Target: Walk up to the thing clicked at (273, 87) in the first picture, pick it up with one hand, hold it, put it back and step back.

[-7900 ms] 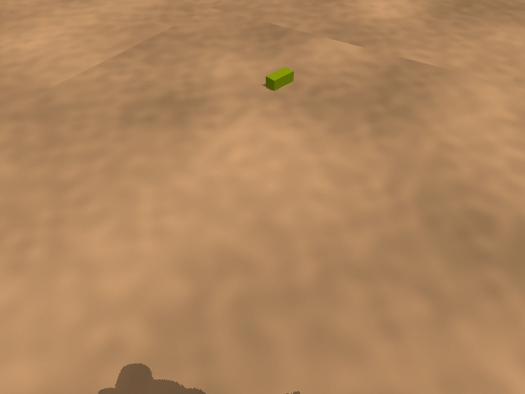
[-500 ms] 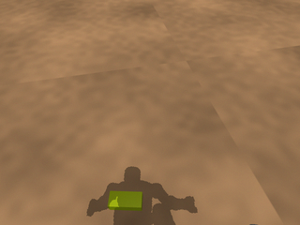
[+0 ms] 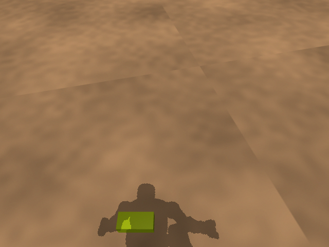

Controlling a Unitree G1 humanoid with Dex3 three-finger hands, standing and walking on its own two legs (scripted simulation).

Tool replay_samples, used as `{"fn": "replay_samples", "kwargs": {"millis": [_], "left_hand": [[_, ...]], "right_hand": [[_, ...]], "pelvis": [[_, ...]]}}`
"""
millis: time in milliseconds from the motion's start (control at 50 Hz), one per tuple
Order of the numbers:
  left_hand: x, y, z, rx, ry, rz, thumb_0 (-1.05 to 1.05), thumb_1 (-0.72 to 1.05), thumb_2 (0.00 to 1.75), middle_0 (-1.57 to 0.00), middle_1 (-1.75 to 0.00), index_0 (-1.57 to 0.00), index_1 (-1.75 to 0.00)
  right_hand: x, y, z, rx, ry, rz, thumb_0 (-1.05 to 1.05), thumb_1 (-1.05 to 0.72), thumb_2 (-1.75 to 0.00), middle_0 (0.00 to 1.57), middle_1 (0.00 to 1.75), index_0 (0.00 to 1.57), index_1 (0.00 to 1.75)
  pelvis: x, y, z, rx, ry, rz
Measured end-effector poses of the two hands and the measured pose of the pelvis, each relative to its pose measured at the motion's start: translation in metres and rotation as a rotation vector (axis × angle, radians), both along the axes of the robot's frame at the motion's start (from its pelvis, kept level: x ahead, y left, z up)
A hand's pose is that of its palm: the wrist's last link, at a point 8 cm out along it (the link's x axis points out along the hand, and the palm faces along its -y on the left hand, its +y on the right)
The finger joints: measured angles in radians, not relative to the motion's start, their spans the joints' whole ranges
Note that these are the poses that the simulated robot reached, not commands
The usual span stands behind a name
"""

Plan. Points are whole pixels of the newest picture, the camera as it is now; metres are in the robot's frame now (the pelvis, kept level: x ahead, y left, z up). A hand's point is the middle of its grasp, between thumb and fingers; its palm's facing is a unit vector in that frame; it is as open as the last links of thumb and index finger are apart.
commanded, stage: walk up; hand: left
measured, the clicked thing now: (136, 222) +0.36 +0.19 -0.74
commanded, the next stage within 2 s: none
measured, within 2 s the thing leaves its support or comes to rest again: neither
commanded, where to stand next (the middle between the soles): +0.00 +0.02 m, yaw -2 degrees
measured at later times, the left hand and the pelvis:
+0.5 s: hand out of the picture +0.05 +0.31 -0.18, palm faces -0.06 -0.95 -0.31, open 7.4 cm; pelvis -0.07 +0.05 -0.01, yaw -1 degrees
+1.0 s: hand out of the picture +0.11 +0.22 -0.14, palm faces -0.11 -0.91 -0.39, open 7.4 cm; pelvis -0.03 -0.02 -0.01, yaw -4 degrees
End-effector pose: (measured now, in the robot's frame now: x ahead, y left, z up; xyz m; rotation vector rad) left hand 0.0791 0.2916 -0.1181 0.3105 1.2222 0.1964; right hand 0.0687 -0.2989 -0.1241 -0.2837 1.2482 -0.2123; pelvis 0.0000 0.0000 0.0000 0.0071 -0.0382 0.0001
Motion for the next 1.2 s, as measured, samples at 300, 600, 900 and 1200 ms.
{"fn": "replay_samples", "kwargs": {"millis": [300,600,900,1200], "left_hand": [[0.002,0.045,-0.022,0.042,-0.054,-0.068,0.01,0.90,0.90,-0.21,-0.30,-0.21,-0.30],[-0.056,0.070,-0.025,-0.031,0.049,-0.079,0.01,0.91,0.90,-0.21,-0.30,-0.20,-0.30],[0.014,0.000,0.010,0.070,-0.119,-0.172,0.01,0.91,0.90,-0.20,-0.30,-0.20,-0.30],[0.029,-0.018,0.009,0.051,-0.176,-0.091,0.01,0.90,0.90,-0.21,-0.30,-0.21,-0.30]], "right_hand": [[-0.048,0.001,-0.001,-0.107,0.036,-0.010,0.00,-0.91,-0.90,0.21,0.29,0.20,0.30],[-0.136,0.030,0.037,-0.155,-0.005,-0.091,0.00,-0.90,-0.90,0.21,0.30,0.21,0.30],[-0.134,-0.039,-0.011,-0.065,0.031,-0.133,0.00,-0.91,-0.90,0.21,0.29,0.20,0.30],[-0.077,-0.028,-0.020,-0.025,0.077,-0.019,0.00,-0.91,-0.90,0.21,0.30,0.20,0.30]], "pelvis": [[-0.059,0.032,-0.022,-0.003,0.027,0.010],[-0.069,0.048,-0.006,-0.019,-0.009,-0.051],[-0.041,-0.011,-0.021,-0.017,-0.042,-0.082],[-0.034,-0.016,-0.018,-0.008,-0.001,-0.026]]}}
